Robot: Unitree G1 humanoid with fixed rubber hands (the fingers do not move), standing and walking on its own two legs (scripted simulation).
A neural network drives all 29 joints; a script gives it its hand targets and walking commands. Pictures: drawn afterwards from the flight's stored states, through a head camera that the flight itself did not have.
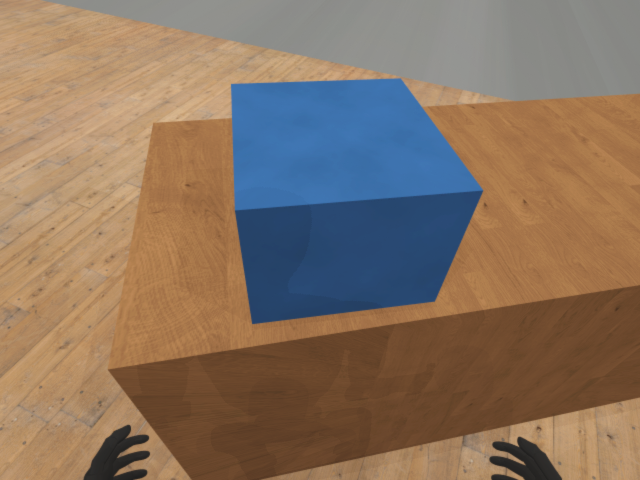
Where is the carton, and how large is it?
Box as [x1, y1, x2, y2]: [231, 78, 482, 323]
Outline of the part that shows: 400,78 231,84 235,214 252,323 434,301 479,199 482,189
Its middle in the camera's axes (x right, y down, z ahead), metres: +0.02 -0.08 +0.63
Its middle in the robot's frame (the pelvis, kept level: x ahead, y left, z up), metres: +0.53 +0.00 +0.08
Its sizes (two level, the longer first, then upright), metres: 0.313 0.290 0.226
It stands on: a pedestal, 0.71 m high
